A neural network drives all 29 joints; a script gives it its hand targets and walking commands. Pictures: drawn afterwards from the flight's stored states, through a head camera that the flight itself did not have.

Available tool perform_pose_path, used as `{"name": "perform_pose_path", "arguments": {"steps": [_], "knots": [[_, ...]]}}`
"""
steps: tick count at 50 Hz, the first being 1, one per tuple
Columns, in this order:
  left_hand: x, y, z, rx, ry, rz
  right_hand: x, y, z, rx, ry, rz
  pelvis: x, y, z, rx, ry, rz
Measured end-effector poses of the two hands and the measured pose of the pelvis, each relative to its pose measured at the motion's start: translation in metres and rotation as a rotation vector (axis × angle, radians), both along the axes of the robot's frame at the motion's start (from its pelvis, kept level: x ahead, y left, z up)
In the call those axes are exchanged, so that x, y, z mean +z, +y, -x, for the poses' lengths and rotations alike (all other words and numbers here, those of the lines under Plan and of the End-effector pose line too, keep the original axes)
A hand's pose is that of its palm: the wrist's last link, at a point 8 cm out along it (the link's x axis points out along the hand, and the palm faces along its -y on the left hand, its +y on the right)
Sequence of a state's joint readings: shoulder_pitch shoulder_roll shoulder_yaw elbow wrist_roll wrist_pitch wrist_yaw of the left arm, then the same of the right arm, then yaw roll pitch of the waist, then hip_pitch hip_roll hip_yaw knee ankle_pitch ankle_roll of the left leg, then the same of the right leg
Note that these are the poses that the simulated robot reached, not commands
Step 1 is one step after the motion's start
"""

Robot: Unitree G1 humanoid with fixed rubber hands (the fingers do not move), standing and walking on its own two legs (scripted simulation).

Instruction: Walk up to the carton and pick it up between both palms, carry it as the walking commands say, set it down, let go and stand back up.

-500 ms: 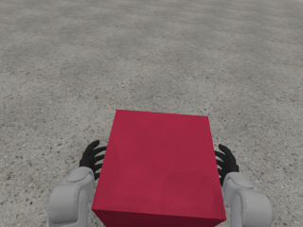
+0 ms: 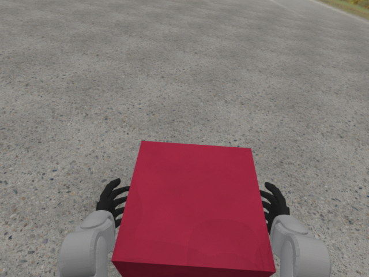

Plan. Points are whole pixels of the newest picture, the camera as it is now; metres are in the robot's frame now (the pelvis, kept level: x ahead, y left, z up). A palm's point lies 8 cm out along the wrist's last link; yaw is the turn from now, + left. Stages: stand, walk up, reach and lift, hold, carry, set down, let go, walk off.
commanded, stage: carry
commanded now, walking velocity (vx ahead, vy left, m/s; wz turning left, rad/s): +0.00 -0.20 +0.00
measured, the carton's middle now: (190, 222) +0.27 +0.01 +0.01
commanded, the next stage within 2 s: none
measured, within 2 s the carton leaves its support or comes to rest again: neither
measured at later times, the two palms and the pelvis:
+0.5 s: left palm (197, 237) +0.20 +0.00 +0.09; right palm (366, 241) +0.23 -0.32 +0.08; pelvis -0.04 -0.17 +0.00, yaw +5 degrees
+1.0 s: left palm out of the picture -0.01 +0.14 +0.08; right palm out of the picture +0.14 -0.15 +0.08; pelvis -0.17 -0.11 -0.01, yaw +25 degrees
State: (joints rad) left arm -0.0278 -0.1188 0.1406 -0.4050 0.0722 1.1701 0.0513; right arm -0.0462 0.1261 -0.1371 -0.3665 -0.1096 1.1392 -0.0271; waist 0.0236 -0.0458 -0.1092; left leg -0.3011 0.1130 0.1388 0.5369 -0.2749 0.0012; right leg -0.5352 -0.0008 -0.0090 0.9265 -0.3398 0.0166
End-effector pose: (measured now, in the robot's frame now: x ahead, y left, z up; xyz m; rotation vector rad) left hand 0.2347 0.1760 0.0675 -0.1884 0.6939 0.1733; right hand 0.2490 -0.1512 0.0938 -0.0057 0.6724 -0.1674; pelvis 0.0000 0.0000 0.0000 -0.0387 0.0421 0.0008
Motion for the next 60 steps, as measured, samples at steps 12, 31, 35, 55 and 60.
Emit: {"name": "perform_pose_path", "arguments": {"steps": [12, 31, 35, 55, 60], "knots": [[0.004, -0.124, -0.009, -0.070, -0.020, -0.094, -0.024, -0.125, 0.012, -0.049, -0.021, -0.064, -0.012, -0.100, 0.015, -0.014, 0.025, -0.011], [0.028, -0.153, 0.076, 0.146, 0.006, -0.161, -0.009, -0.146, 0.017, 0.193, -0.003, -0.099, 0.003, -0.177, 0.061, 0.180, 0.010, -0.098], [0.029, -0.136, 0.110, 0.217, 0.034, -0.177, -0.014, -0.122, 0.026, 0.269, 0.022, -0.113, 0.004, -0.174, 0.081, 0.242, 0.006, -0.120], [-0.027, 0.010, 0.290, 0.435, 0.050, -0.040, -0.029, 0.052, 0.143, 0.469, 0.038, 0.004, -0.024, -0.082, 0.196, 0.493, -0.002, -0.032], [-0.029, 0.033, 0.340, 0.549, 0.098, -0.010, -0.030, 0.096, 0.160, 0.588, 0.078, 0.032, -0.011, -0.069, 0.217, 0.609, 0.034, 0.003]]}}
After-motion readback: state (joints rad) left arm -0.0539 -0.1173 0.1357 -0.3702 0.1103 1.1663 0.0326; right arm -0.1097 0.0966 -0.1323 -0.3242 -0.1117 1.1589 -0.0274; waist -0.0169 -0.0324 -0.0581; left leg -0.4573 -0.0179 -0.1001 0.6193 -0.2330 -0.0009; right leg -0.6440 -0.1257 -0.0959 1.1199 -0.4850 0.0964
